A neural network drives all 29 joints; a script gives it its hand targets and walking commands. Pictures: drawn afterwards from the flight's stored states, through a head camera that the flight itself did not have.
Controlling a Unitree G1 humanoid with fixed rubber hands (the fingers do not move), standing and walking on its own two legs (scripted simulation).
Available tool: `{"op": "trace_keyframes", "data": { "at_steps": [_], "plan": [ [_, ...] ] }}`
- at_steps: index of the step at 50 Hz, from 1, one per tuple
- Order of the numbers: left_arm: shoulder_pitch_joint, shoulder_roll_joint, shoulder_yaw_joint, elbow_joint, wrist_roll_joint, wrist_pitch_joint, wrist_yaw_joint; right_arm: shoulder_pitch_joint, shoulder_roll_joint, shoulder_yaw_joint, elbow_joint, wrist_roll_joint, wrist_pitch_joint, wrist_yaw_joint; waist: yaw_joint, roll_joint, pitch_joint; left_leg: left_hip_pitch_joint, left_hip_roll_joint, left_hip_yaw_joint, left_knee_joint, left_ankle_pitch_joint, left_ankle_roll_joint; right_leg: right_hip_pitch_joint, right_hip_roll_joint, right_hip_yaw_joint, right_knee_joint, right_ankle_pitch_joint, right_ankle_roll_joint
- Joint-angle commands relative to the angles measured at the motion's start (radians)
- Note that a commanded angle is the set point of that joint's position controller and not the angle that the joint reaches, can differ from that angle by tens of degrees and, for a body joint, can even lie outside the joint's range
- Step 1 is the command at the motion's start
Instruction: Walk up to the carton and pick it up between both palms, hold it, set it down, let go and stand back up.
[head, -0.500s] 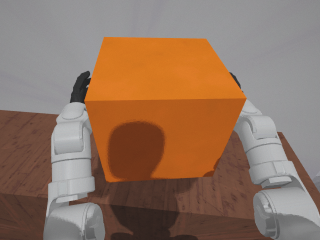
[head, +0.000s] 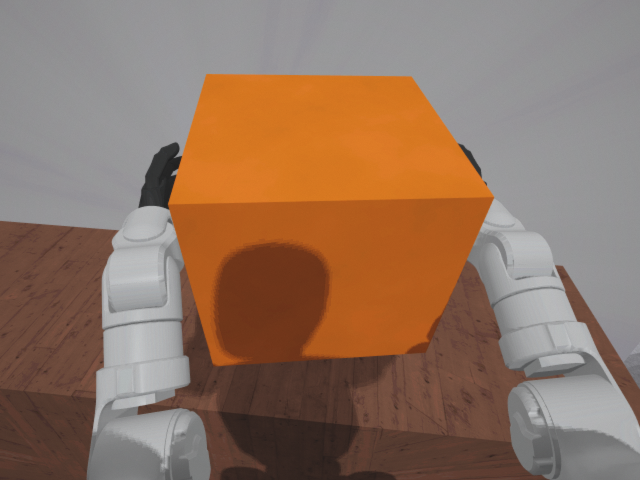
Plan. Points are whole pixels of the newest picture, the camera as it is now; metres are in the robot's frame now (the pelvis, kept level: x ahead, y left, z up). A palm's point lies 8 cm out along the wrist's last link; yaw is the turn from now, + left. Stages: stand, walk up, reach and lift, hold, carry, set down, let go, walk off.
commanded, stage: hold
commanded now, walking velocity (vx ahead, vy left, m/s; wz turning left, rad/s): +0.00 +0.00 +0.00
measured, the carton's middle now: (317, 214) +0.39 +0.00 +0.20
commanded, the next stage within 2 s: none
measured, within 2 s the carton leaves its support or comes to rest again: neither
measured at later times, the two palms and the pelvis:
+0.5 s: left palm (159, 214) +0.36 +0.18 +0.23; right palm (466, 207) +0.36 -0.17 +0.23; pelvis +0.00 +0.00 +0.00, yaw +0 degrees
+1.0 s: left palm (159, 211) +0.36 +0.18 +0.23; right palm (465, 204) +0.36 -0.17 +0.23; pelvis +0.00 +0.00 +0.00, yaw +0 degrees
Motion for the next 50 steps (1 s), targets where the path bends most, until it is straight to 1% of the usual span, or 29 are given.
{"op": "trace_keyframes", "data": {
  "at_steps": [1,4,5,6,8,9,11,12,13,15,16,17,20,22,25,26,28,30,33,38,40,42,46,47,48,49,50],
  "plan": [
    [-0.734,-0.529,-0.453,-0.111,-0.160,-0.050,-0.158,-0.800,0.553,0.350,-0.306,0.123,-0.037,0.131,-0.004,0.075,-0.327,0.042,-0.067,0.047,-0.052,0.211,-0.024,0.111,0.048,-0.006,-0.012,0.182,0.010],
    [-0.738,-0.533,-0.460,-0.123,-0.162,-0.050,-0.161,-0.814,0.558,0.357,-0.330,0.124,-0.040,0.128,-0.006,0.074,-0.343,0.045,-0.068,0.047,-0.047,0.225,-0.027,0.119,0.051,-0.009,-0.010,0.193,0.010],
    [-0.740,-0.542,-0.462,-0.124,-0.168,-0.050,-0.160,-0.827,0.563,0.363,-0.346,0.128,-0.042,0.127,-0.002,0.074,-0.355,0.050,-0.067,0.046,-0.044,0.234,-0.027,0.119,0.054,-0.009,-0.007,0.201,0.008],
    [-0.753,-0.542,-0.468,-0.132,-0.168,-0.053,-0.158,-0.825,0.559,0.359,-0.337,0.129,-0.041,0.127,-0.008,0.081,-0.353,0.054,-0.067,0.048,-0.043,0.239,-0.030,0.116,0.055,-0.010,-0.007,0.205,0.011],
    [-0.752,-0.546,-0.477,-0.148,-0.178,-0.057,-0.155,-0.815,0.565,0.370,-0.350,0.136,-0.042,0.126,-0.006,0.086,-0.370,0.063,-0.068,0.045,-0.034,0.265,-0.032,0.118,0.055,-0.009,-0.003,0.228,0.009],
    [-0.749,-0.539,-0.471,-0.147,-0.176,-0.057,-0.154,-0.814,0.563,0.371,-0.349,0.135,-0.040,0.125,-0.006,0.076,-0.371,0.069,-0.067,0.043,-0.032,0.272,-0.031,0.115,0.057,-0.010,-0.003,0.234,0.009],
    [-0.743,-0.545,-0.470,-0.144,-0.172,-0.054,-0.155,-0.803,0.562,0.368,-0.342,0.133,-0.037,0.125,-0.004,0.073,-0.352,0.065,-0.065,0.042,-0.037,0.267,-0.033,0.115,0.060,-0.012,-0.005,0.225,0.007],
    [-0.744,-0.539,-0.469,-0.139,-0.168,-0.053,-0.155,-0.803,0.556,0.361,-0.335,0.127,-0.036,0.127,-0.010,0.075,-0.340,0.061,-0.065,0.045,-0.040,0.256,-0.033,0.109,0.059,-0.013,-0.008,0.211,0.007],
    [-0.734,-0.539,-0.466,-0.137,-0.165,-0.050,-0.156,-0.796,0.553,0.360,-0.334,0.127,-0.035,0.128,-0.005,0.079,-0.339,0.065,-0.065,0.045,-0.043,0.249,-0.034,0.105,0.057,-0.013,-0.010,0.203,0.006],
    [-0.726,-0.534,-0.458,-0.120,-0.158,-0.044,-0.159,-0.798,0.545,0.355,-0.324,0.122,-0.033,0.129,-0.006,0.082,-0.320,0.057,-0.063,0.046,-0.046,0.235,-0.029,0.105,0.056,-0.010,-0.013,0.189,0.006],
    [-0.729,-0.531,-0.455,-0.121,-0.158,-0.044,-0.161,-0.804,0.549,0.352,-0.321,0.121,-0.033,0.130,-0.005,0.075,-0.326,0.054,-0.063,0.044,-0.050,0.220,-0.027,0.106,0.056,-0.011,-0.015,0.174,0.005],
    [-0.732,-0.536,-0.461,-0.119,-0.159,-0.043,-0.161,-0.809,0.548,0.352,-0.328,0.122,-0.036,0.130,-0.005,0.082,-0.331,0.052,-0.064,0.047,-0.051,0.216,-0.030,0.106,0.055,-0.009,-0.013,0.173,0.006],
    [-0.753,-0.551,-0.472,-0.133,-0.170,-0.047,-0.157,-0.826,0.553,0.349,-0.337,0.121,-0.040,0.133,-0.004,0.087,-0.351,0.061,-0.060,0.044,-0.050,0.222,-0.034,0.096,0.058,-0.015,-0.011,0.159,0.000],
    [-0.771,-0.559,-0.488,-0.151,-0.182,-0.053,-0.151,-0.822,0.553,0.347,-0.337,0.122,-0.040,0.136,-0.015,0.102,-0.364,0.073,-0.060,0.042,-0.040,0.244,-0.039,0.088,0.058,-0.014,-0.008,0.172,-0.002],
    [-0.764,-0.556,-0.484,-0.149,-0.180,-0.051,-0.146,-0.818,0.548,0.349,-0.329,0.124,-0.039,0.139,-0.012,0.099,-0.361,0.078,-0.059,0.040,-0.037,0.249,-0.040,0.085,0.059,-0.014,-0.009,0.173,-0.002],
    [-0.756,-0.544,-0.474,-0.134,-0.173,-0.048,-0.148,-0.816,0.545,0.350,-0.322,0.123,-0.037,0.141,-0.007,0.087,-0.351,0.071,-0.058,0.042,-0.043,0.236,-0.036,0.090,0.060,-0.016,-0.013,0.163,-0.001],
    [-0.759,-0.546,-0.473,-0.128,-0.170,-0.047,-0.149,-0.819,0.541,0.343,-0.309,0.116,-0.036,0.141,-0.005,0.095,-0.340,0.060,-0.059,0.047,-0.052,0.212,-0.036,0.086,0.056,-0.014,-0.015,0.143,0.001],
    [-0.741,-0.536,-0.449,-0.093,-0.156,-0.041,-0.153,-0.817,0.542,0.334,-0.284,0.106,-0.034,0.143,-0.001,0.078,-0.311,0.048,-0.058,0.047,-0.063,0.185,-0.025,0.081,0.054,-0.013,-0.020,0.124,0.002],
    [-0.750,-0.535,-0.442,-0.077,-0.152,-0.041,-0.159,-0.822,0.545,0.327,-0.262,0.102,-0.034,0.145,-0.002,0.081,-0.295,0.034,-0.059,0.048,-0.071,0.159,-0.022,0.081,0.051,-0.010,-0.023,0.102,0.002],
    [-0.780,-0.548,-0.447,-0.098,-0.164,-0.056,-0.158,-0.852,0.569,0.344,-0.291,0.117,-0.044,0.143,0.004,0.076,-0.349,0.048,-0.063,0.049,-0.053,0.202,-0.024,0.097,0.055,-0.011,-0.010,0.152,0.004],
    [-0.778,-0.549,-0.457,-0.102,-0.169,-0.059,-0.155,-0.854,0.565,0.347,-0.306,0.123,-0.047,0.140,-0.001,0.084,-0.363,0.056,-0.063,0.048,-0.045,0.223,-0.026,0.097,0.055,-0.012,-0.010,0.168,0.006],
    [-0.781,-0.553,-0.465,-0.105,-0.178,-0.061,-0.155,-0.861,0.569,0.352,-0.333,0.126,-0.048,0.136,-0.004,0.076,-0.375,0.060,-0.063,0.045,-0.044,0.221,-0.026,0.100,0.056,-0.009,-0.009,0.176,0.006],
    [-0.763,-0.544,-0.464,-0.108,-0.174,-0.061,-0.156,-0.825,0.562,0.351,-0.314,0.120,-0.043,0.132,-0.011,0.069,-0.360,0.056,-0.065,0.043,-0.044,0.233,-0.025,0.103,0.055,-0.008,-0.012,0.195,0.008],
    [-0.761,-0.540,-0.465,-0.112,-0.171,-0.060,-0.156,-0.819,0.558,0.349,-0.310,0.121,-0.043,0.131,-0.015,0.081,-0.366,0.068,-0.065,0.041,-0.042,0.235,-0.029,0.104,0.055,-0.006,-0.008,0.202,0.009],
    [-0.753,-0.537,-0.462,-0.110,-0.166,-0.056,-0.158,-0.811,0.553,0.352,-0.311,0.121,-0.040,0.130,-0.011,0.080,-0.354,0.063,-0.066,0.043,-0.044,0.237,-0.029,0.110,0.055,-0.007,-0.011,0.204,0.007],
    [-0.745,-0.533,-0.457,-0.106,-0.164,-0.054,-0.159,-0.809,0.551,0.350,-0.308,0.125,-0.038,0.129,-0.016,0.082,-0.348,0.064,-0.067,0.045,-0.044,0.229,-0.028,0.110,0.053,-0.006,-0.014,0.198,0.008],
    [-0.748,-0.532,-0.458,-0.111,-0.161,-0.053,-0.160,-0.805,0.553,0.347,-0.301,0.120,-0.035,0.129,-0.013,0.081,-0.339,0.056,-0.065,0.043,-0.048,0.222,-0.028,0.112,0.052,-0.008,-0.012,0.190,0.009]
  ]
}}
